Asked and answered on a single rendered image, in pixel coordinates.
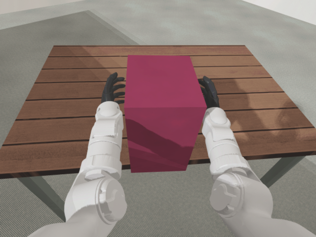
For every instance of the robot right hand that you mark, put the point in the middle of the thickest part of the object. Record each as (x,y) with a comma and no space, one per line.
(210,93)

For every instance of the right robot forearm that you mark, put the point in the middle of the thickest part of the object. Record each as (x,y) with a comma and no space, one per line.
(223,150)

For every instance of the robot left hand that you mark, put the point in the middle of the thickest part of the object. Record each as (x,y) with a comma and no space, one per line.
(107,94)

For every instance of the table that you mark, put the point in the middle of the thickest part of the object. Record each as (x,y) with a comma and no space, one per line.
(51,133)

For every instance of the carton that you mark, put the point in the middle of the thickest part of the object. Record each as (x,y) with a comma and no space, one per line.
(164,108)

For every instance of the left robot forearm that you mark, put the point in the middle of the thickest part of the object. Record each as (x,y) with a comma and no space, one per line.
(104,148)

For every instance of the robot right upper arm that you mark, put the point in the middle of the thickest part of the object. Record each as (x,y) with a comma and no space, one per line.
(245,206)

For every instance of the robot left upper arm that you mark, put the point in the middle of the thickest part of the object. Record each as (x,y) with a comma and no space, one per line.
(91,209)

